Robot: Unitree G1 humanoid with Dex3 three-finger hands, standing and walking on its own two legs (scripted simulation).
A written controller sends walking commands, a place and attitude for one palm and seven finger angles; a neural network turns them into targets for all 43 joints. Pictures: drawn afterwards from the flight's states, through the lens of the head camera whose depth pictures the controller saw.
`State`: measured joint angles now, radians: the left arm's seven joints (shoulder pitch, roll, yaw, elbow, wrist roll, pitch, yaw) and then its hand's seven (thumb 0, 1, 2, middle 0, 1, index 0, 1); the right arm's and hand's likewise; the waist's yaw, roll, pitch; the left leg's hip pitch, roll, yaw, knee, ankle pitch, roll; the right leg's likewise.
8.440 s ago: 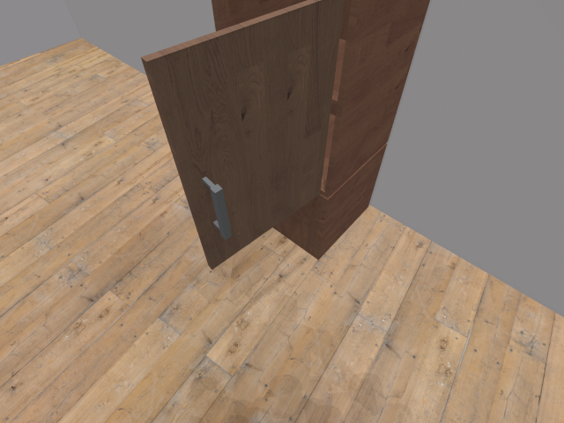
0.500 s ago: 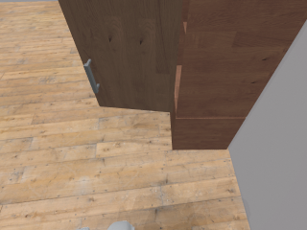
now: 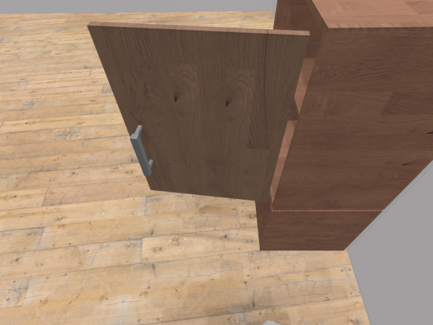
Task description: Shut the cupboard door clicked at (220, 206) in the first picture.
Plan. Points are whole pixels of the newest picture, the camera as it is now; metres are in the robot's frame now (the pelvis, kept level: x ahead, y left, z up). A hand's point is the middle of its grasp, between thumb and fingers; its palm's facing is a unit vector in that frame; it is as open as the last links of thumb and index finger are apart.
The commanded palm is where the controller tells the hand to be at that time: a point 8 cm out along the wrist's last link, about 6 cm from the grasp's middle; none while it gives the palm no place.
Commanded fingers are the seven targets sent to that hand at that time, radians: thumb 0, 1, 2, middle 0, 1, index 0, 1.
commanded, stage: come to a stop and stand still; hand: left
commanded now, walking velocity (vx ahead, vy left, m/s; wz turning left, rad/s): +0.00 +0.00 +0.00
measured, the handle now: (143, 151) +0.56 +0.26 -0.10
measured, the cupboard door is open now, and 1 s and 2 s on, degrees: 83 83 83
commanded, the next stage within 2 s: look again from close up in 1.72 s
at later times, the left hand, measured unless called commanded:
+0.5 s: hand (134, 309) +0.17 +0.20 -0.17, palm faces +0.01 -0.96 -0.27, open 7.4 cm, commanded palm none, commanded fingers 0.00 0.90 0.90 -0.20 -0.30 -0.20 -0.30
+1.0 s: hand out of the picture +0.11 +0.21 -0.17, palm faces -0.02 -0.97 -0.26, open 7.4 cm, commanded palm none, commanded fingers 0.00 0.90 0.90 -0.20 -0.30 -0.20 -0.30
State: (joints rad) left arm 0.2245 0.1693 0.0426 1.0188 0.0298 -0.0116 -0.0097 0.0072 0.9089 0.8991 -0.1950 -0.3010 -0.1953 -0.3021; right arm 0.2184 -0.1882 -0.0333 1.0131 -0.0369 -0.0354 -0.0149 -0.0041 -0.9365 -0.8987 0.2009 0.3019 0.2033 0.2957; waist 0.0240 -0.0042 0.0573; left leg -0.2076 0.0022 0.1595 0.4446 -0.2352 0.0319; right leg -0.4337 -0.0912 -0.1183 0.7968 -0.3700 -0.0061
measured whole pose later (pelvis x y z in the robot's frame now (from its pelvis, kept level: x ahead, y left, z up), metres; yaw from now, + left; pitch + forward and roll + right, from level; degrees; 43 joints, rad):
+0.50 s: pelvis +0.08 +0.00 -0.01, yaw +0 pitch +1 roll +1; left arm 0.13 0.21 0.05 0.98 0.01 0.03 0.03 0.00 0.91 0.90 -0.20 -0.30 -0.20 -0.30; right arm 0.23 -0.15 -0.04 1.04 -0.03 0.03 -0.04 0.01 -0.91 -0.90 0.20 0.30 0.20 0.30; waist -0.01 0.01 0.09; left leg -0.23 0.04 0.08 0.53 -0.32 -0.02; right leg -0.24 -0.01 -0.05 0.57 -0.32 -0.02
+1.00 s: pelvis +0.07 +0.02 +0.00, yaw -1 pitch +0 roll +0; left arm 0.27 0.20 0.00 0.98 0.02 0.00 0.04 0.01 0.90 0.90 -0.20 -0.30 -0.20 -0.30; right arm 0.17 -0.20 -0.04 0.94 -0.03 0.00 -0.02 0.01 -0.91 -0.90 0.20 0.30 0.20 0.30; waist 0.00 0.02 0.02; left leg -0.24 0.00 0.07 0.56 -0.32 0.02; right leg -0.23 -0.01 -0.03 0.55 -0.32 -0.01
